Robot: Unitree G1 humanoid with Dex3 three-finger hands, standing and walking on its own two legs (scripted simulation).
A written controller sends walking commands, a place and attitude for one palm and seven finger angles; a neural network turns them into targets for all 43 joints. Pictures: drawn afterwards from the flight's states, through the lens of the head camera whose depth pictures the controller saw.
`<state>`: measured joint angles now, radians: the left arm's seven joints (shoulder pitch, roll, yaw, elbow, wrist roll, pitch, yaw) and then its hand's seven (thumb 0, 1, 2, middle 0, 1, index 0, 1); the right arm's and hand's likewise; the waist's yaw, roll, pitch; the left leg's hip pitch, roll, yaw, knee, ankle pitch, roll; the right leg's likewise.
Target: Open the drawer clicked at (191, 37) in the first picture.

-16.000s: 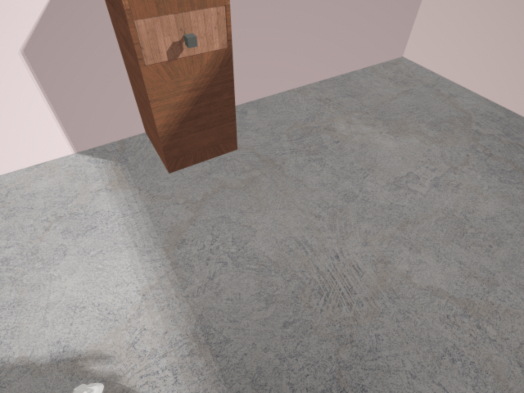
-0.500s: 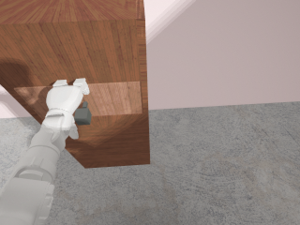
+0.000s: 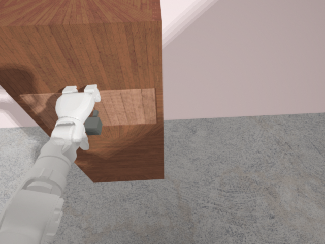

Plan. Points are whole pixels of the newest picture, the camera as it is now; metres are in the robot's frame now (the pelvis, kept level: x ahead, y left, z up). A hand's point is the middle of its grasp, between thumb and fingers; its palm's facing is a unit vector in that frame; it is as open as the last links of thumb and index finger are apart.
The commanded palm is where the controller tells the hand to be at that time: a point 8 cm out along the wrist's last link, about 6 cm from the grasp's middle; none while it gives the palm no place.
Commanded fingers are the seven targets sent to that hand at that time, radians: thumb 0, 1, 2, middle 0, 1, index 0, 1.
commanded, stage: move the hooked fingers above the handle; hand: left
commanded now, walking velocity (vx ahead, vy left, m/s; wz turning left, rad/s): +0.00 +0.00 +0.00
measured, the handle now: (94, 120) +0.47 +0.22 -0.04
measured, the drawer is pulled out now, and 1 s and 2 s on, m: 0.00 0.00 0.00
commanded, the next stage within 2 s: lower the fingers behind the handle in 0.04 s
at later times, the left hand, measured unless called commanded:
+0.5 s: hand (88, 123) +0.43 +0.22 +0.01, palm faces -0.03 -0.03 -1.00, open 13.8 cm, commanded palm +0.41 +0.22 +0.06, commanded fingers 0.00 -0.50 0.30 -0.30 -1.20 -0.30 -1.20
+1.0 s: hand (91, 131) +0.43 +0.22 -0.03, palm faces -0.05 -0.01 -1.00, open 13.8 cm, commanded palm +0.42 +0.22 +0.02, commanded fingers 0.00 -0.50 0.30 -0.30 -1.20 -0.30 -1.20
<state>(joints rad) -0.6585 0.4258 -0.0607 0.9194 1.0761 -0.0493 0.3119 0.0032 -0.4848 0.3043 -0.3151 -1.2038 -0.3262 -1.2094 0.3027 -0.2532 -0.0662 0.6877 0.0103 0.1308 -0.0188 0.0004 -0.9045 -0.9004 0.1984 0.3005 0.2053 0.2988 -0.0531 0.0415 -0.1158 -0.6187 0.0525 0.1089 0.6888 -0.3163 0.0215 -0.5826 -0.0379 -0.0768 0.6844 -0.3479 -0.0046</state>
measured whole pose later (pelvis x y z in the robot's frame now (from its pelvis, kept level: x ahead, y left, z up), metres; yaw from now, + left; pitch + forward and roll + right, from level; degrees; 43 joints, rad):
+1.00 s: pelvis -0.01 -0.01 -0.02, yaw +0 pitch +19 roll -1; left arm -0.64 0.41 -0.03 1.01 1.13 -0.06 0.44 0.00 -0.48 0.30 -0.31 -1.20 -0.31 -1.20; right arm 0.31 -0.25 -0.08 0.73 -0.01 0.12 -0.01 0.00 -0.90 -0.90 0.20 0.30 0.21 0.30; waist -0.07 0.04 -0.15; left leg -0.79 0.07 0.09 0.83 -0.37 0.02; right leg -0.75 -0.03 -0.08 0.82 -0.40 -0.01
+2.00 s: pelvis -0.01 +0.00 -0.04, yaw -1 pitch +22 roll -2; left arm -0.69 0.41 -0.03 1.05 1.13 -0.04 0.47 0.00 -0.38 0.35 -0.32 -1.21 -0.33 -1.23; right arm 0.31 -0.25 -0.07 0.73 -0.02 0.11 -0.01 0.00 -0.90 -0.90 0.20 0.30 0.21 0.30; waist -0.09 0.05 -0.17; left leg -0.92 0.08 0.08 0.94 -0.40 0.03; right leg -0.87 -0.03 -0.08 0.91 -0.42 0.00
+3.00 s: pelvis +0.01 +0.01 -0.03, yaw -2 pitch +21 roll -1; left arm -0.46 0.39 0.01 0.84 1.10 -0.06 0.46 0.04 0.38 0.69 -0.41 -1.35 -0.38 -1.35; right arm 0.31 -0.24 -0.08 0.71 -0.02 0.13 0.00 0.00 -0.90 -0.90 0.20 0.30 0.20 0.30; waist -0.08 0.05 -0.17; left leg -0.82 0.08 0.12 0.88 -0.42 0.03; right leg -0.79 -0.02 -0.05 0.85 -0.42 0.00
